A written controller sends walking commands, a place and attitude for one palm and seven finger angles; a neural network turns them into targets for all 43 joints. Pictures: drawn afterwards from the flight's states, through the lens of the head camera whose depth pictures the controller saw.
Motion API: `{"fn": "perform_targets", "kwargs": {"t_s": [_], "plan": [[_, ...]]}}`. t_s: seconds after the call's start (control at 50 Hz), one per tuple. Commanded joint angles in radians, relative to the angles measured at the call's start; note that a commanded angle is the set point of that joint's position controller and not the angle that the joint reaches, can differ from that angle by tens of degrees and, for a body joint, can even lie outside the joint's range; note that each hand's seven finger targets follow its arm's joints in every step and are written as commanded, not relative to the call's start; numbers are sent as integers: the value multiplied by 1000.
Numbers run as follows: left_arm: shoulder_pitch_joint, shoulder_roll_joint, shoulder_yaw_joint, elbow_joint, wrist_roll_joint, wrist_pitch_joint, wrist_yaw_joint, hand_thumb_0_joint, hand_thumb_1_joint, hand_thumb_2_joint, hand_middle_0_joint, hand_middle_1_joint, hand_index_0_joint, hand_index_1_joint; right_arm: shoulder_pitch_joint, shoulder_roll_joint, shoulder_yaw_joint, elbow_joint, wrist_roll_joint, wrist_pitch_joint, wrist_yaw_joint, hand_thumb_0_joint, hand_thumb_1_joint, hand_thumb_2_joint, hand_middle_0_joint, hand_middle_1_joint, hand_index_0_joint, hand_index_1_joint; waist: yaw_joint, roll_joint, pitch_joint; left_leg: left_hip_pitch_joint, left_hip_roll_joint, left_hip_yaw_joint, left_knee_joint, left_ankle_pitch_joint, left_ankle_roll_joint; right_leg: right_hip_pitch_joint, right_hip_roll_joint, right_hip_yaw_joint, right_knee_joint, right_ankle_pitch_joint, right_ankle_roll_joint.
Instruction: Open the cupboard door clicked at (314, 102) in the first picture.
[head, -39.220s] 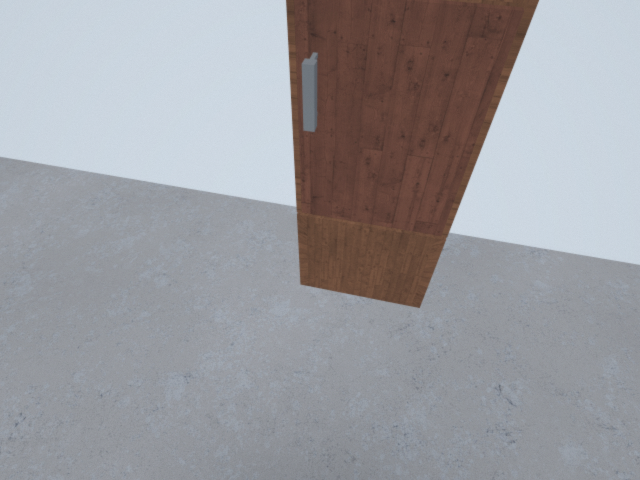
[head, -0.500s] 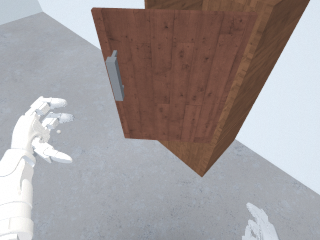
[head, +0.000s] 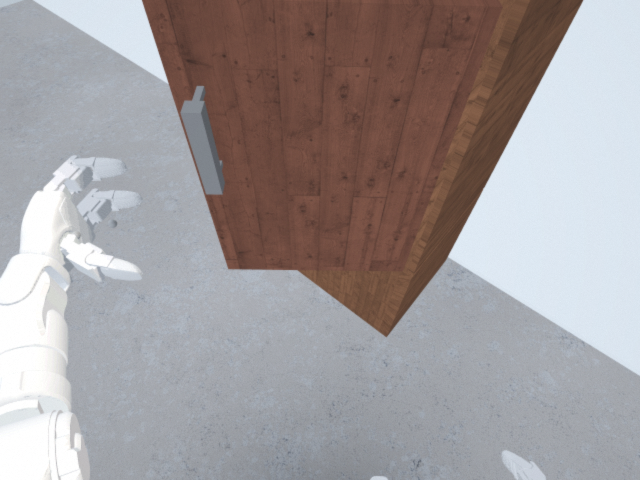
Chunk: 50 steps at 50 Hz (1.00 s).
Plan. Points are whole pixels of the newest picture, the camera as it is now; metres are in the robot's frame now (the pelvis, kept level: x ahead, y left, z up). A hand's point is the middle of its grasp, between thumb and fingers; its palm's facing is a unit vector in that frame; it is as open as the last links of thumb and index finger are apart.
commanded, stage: move the hooked fingers beside the handle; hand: left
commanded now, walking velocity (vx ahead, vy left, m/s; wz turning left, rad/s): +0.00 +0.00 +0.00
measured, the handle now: (207, 142) +0.56 +0.18 +0.08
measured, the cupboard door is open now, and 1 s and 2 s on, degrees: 40 40 40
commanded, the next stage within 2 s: none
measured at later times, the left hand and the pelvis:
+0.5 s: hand (134, 185) +0.46 +0.25 +0.10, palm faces +0.02 -1.00 -0.01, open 14.0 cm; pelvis +0.00 +0.01 -0.01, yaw +0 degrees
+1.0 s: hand (161, 154) +0.52 +0.23 +0.10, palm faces -0.02 -1.00 +0.00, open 14.0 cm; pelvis +0.01 +0.00 -0.01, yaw -2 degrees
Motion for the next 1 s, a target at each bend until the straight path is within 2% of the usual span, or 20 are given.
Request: {"fn": "perform_targets", "kwargs": {"t_s": [0.0,0.02,0.06,0.18,0.26,0.3,0.34,0.36,0.38,0.46,0.54,0.62,0.66,0.74,0.78,0.82,0.86,0.9,0.94,0.98], "plan": [[-428,306,55,-179,-9,-80,16,0,-500,300,-300,-1200,-300,-1200,42,-154,-62,-100,-1,-26,-12,0,-900,-900,200,300,200,300,0,69,-322,135,-6,-79,-92,289,-9,139,9,49,-54,248,-2],[-455,285,33,-171,-5,-86,19,0,-500,300,-300,-1200,-300,-1200,47,-153,-61,-96,-2,-24,-12,0,-900,-900,200,300,200,300,-9,87,-335,149,-5,-77,-89,285,-9,122,9,49,-53,240,-1],[-476,337,72,-131,-1,-97,26,0,-500,300,-300,-1200,-300,-1200,65,-161,-64,-85,-6,-16,-11,0,-900,-900,200,300,200,300,-7,49,-337,132,-2,-82,-78,295,-8,131,13,50,-47,250,-3],[-516,288,22,-104,19,-107,29,0,-500,300,-300,-1200,-300,-1200,87,-156,-67,-81,-9,7,2,0,-900,-900,200,300,200,300,-17,107,-391,187,7,-89,-61,405,-19,89,16,40,-29,295,-1],[-523,318,54,-4,18,-98,37,0,-500,300,-300,-1200,-300,-1200,105,-167,-67,-74,-11,29,4,0,-900,-900,200,300,200,300,-21,14,-348,105,5,-83,-58,351,-10,102,17,40,-27,289,0],[-598,318,37,16,30,-103,39,0,-500,300,-300,-1200,-300,-1200,104,-164,-65,-68,-9,37,5,0,-900,-900,200,300,200,300,-36,57,-330,90,1,-77,-59,314,-9,83,14,45,-30,270,2],[-620,347,51,18,48,-118,47,0,-500,300,-300,-1200,-300,-1200,115,-166,-67,-68,-14,45,7,0,-900,-900,200,300,200,300,-34,94,-360,107,2,-83,-52,326,-11,69,14,47,-21,262,-1],[-653,365,56,9,51,-130,50,0,-500,300,-300,-1200,-300,-1200,126,-167,-68,-64,-17,50,6,0,-900,-900,200,300,200,300,-39,74,-378,117,4,-87,-42,348,-10,73,17,47,-14,275,-2],[-670,372,55,-1,60,-141,51,0,-500,300,-300,-1200,-300,-1200,128,-165,-68,-63,-18,54,7,0,-900,-900,200,300,200,300,-38,123,-405,137,4,-86,-37,362,-13,64,17,51,-11,277,-1],[-736,392,61,63,60,-162,54,0,-500,300,-300,-1200,-300,-1200,147,-172,-66,-46,-21,69,6,0,-900,-900,200,300,200,300,-62,71,-404,108,8,-93,-23,341,-9,55,22,49,-5,265,1],[-778,353,18,106,73,-152,47,0,-500,300,-300,-1200,-300,-1200,161,-173,-65,-31,-24,79,10,0,-900,-900,200,300,200,300,-76,151,-419,146,10,-102,-15,357,-18,-10,21,44,-3,244,1],[-789,411,48,209,86,-121,52,0,-500,300,-300,-1200,-300,-1200,186,-182,-61,-31,-24,102,11,0,-900,-900,200,300,200,300,-90,52,-381,35,7,-91,-7,297,-2,19,22,53,-4,247,9],[-849,442,58,216,97,-121,60,0,-500,300,-300,-1200,-300,-1200,195,-185,-58,-32,-28,106,9,0,-900,-900,200,300,200,300,-99,70,-372,12,6,-90,-2,280,2,13,20,56,1,240,6],[-920,512,81,203,128,-143,78,0,-500,300,-300,-1200,-300,-1200,221,-189,-56,-35,-36,119,13,0,-900,-900,200,300,200,300,-109,113,-445,12,6,-89,19,293,1,13,22,68,13,246,11],[-950,538,98,146,136,-170,79,0,-500,300,-300,-1200,-300,-1200,238,-189,-60,-39,-42,125,17,0,-900,-900,200,300,200,300,-99,184,-544,94,10,-98,34,390,-8,17,28,64,34,298,5],[-894,514,101,162,129,-175,74,0,-500,300,-300,-1200,-300,-1200,247,-186,-64,-39,-45,134,25,0,-900,-900,200,300,200,300,-89,178,-571,125,16,-99,44,440,-13,16,33,57,36,321,4],[-782,485,104,220,113,-154,59,0,-500,300,-300,-1200,-300,-1200,256,-186,-65,-50,-43,148,28,0,-900,-900,200,300,200,300,-77,137,-553,110,19,-92,44,476,-10,32,38,50,38,355,2],[-762,419,52,267,108,-113,41,0,-500,300,-300,-1200,-300,-1200,252,-184,-62,-49,-38,160,32,0,-900,-900,200,300,200,300,-93,106,-460,56,19,-81,30,424,-4,7,37,46,21,338,11],[-735,435,61,281,112,-87,39,0,-500,300,-300,-1200,-300,-1200,252,-191,-66,-61,-35,171,32,0,-900,-900,200,300,200,300,-89,70,-407,3,16,-73,19,365,4,11,35,49,11,315,11],[-756,496,105,203,114,-99,49,0,-500,300,-300,-1200,-300,-1200,256,-192,-68,-76,-39,179,28,0,-900,-900,200,300,200,300,-72,90,-459,25,14,-73,20,405,5,43,36,53,21,350,9]]}}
